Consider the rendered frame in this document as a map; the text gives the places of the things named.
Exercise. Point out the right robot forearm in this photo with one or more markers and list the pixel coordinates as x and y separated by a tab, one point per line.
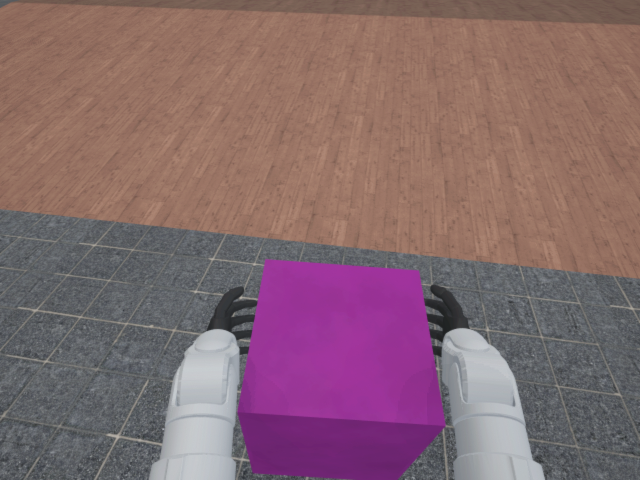
490	433

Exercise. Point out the left robot forearm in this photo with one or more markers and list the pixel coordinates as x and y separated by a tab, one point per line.
198	436

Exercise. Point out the right robot hand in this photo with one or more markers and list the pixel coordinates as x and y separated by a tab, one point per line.
450	309

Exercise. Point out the carton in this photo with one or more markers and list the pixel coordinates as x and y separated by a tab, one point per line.
340	379

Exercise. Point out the left robot hand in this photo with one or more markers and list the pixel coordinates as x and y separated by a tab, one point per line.
225	309

